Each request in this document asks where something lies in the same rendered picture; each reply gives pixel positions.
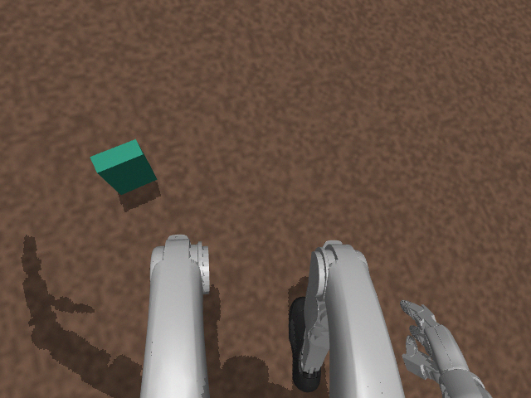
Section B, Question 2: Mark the right robot hand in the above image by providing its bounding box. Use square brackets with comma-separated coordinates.
[400, 300, 470, 384]

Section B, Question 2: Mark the right robot arm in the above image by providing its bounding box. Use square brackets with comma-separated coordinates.
[439, 369, 492, 398]

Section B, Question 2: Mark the carton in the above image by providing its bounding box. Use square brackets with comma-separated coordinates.
[90, 139, 157, 195]

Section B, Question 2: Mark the right robot foot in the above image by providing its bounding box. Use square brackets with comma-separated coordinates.
[289, 297, 321, 392]

